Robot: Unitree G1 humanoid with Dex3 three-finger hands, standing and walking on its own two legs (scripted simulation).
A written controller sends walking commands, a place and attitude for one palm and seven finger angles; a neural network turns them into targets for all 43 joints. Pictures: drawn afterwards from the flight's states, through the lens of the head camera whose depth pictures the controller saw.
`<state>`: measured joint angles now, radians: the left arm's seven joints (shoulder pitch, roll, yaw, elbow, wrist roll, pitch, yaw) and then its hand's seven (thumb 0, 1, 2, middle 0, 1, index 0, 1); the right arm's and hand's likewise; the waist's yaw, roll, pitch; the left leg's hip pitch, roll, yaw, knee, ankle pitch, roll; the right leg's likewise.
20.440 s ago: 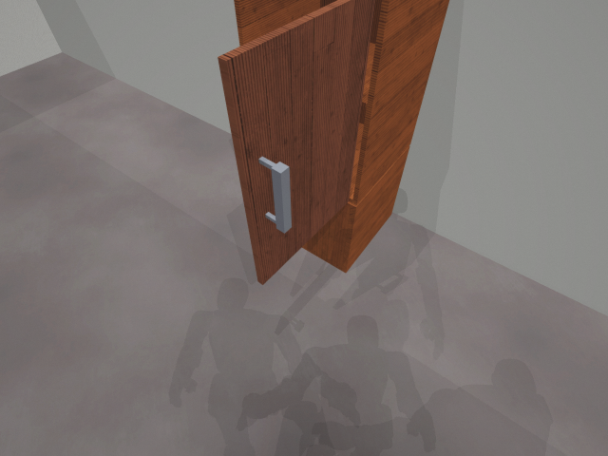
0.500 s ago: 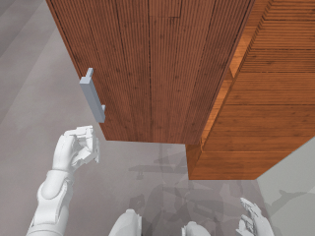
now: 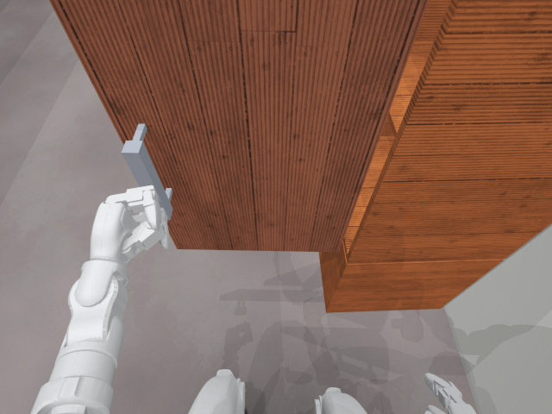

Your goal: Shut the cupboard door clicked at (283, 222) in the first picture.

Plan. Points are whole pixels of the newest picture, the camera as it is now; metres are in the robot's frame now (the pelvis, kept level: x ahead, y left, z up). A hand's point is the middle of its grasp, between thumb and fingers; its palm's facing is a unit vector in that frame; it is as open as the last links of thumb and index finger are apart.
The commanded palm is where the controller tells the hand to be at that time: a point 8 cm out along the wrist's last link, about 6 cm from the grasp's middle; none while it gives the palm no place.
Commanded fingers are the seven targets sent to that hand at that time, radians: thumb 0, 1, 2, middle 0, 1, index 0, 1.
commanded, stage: bring the fist close to the handle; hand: left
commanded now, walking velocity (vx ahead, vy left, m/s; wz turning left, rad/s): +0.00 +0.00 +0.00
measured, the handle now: (153, 175) +0.46 +0.21 +0.05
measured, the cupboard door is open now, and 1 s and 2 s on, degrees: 87 80 67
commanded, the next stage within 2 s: push the door shut along its arc in 0.22 s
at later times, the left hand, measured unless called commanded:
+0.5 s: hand (163, 227) +0.37 +0.18 +0.05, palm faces -0.01 -1.00 -0.04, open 3.1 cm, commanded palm +0.35 +0.24 +0.05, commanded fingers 0.00 0.90 0.90 -1.30 -1.50 -1.30 -1.50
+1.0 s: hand (169, 191) +0.43 +0.18 +0.05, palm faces -0.16 -0.99 -0.03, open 3.1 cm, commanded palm +0.43 +0.22 +0.05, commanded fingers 0.00 0.90 0.90 -1.30 -1.50 -1.30 -1.50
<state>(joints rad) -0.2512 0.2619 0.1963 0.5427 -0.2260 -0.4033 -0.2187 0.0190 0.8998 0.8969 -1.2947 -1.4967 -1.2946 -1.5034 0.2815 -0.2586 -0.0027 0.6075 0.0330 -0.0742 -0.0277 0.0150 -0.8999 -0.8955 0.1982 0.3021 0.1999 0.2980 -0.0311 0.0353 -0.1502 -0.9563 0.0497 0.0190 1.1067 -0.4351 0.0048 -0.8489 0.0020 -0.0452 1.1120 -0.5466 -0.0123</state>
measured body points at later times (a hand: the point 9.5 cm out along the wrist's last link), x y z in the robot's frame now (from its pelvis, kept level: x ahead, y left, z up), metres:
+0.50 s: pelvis -0.01 -0.01 +0.00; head +0.07 -0.01 +0.44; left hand +0.36 +0.23 +0.05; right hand +0.13 -0.26 -0.11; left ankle +0.05 +0.12 -0.65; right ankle +0.00 -0.12 -0.65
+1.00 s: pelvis -0.01 +0.01 -0.02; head +0.09 +0.02 +0.42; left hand +0.43 +0.24 +0.06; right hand +0.06 -0.26 -0.13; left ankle +0.05 +0.12 -0.65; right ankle +0.00 -0.11 -0.65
